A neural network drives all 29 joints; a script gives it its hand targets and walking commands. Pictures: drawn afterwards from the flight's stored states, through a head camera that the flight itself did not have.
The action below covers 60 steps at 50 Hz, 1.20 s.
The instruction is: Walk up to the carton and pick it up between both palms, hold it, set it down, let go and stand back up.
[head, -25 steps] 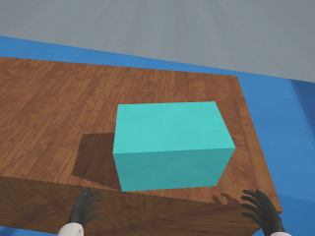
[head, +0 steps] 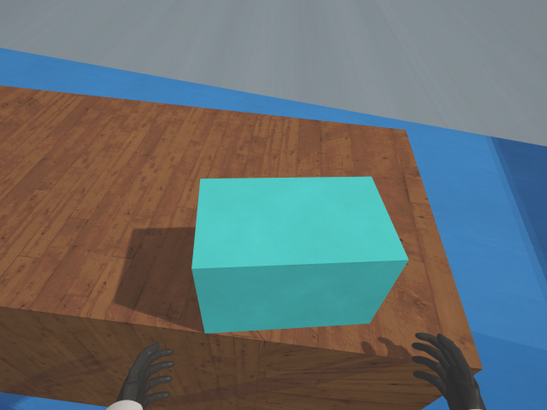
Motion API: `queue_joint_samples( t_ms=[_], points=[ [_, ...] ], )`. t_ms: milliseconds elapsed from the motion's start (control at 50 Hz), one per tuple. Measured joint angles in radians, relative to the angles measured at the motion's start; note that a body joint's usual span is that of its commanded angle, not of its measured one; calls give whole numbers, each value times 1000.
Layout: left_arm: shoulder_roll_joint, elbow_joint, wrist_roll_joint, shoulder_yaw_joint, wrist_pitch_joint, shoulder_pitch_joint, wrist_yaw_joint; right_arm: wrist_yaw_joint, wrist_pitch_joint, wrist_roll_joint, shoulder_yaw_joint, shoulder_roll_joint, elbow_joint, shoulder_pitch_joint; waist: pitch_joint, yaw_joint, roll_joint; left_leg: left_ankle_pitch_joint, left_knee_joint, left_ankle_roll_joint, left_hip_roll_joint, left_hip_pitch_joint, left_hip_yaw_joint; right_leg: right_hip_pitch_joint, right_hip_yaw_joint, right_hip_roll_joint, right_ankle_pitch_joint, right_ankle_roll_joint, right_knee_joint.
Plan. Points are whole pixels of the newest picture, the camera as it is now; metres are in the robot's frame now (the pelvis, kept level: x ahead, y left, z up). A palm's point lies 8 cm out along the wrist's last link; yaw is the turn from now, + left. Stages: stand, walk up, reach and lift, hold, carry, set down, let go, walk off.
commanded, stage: let go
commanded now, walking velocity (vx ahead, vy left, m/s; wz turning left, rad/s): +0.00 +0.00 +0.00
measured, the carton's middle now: (288, 254) +0.38 +0.01 +0.01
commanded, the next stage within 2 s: stand in 0.34 s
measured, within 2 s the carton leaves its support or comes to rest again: neither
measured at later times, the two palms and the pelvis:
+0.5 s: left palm (107, 403) +0.16 +0.26 -0.07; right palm (461, 398) +0.19 -0.23 -0.02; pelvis +0.00 +0.00 +0.00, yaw +0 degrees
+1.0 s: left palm out of the picture +0.14 +0.29 -0.09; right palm (460, 396) +0.19 -0.23 -0.02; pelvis +0.00 +0.01 +0.00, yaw +0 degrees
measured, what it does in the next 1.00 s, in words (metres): stands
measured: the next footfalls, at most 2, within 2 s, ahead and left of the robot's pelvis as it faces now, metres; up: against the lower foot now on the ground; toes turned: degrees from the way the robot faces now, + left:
none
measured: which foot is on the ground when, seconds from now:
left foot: down 0.00-1.00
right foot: down 0.00-1.00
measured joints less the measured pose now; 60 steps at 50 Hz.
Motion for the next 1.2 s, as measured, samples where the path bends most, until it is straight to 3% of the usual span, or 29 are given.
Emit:
queue_joint_samples(
  t_ms=[340,460,600,1200],
  points=[
    [0,35,20,-5,0,0,-2,-2,-29,-18,0,7,4,0,0,-16,13,-1,0,0,0,1,0,1,0,0,-2,0,0],
    [73,103,35,2,-131,0,-15,-2,-27,-73,11,-8,4,0,-4,-13,9,-4,2,0,0,1,0,2,0,0,-3,0,0],
    [154,170,43,21,-192,0,-37,-2,-20,-73,16,-26,4,0,-4,-13,9,-19,25,0,0,-10,0,2,1,0,-4,0,0],
    [175,270,43,21,-226,0,-44,-2,1,-74,18,-45,4,0,-22,-13,26,-31,45,5,0,-16,0,5,1,0,-5,0,0]
  ],
)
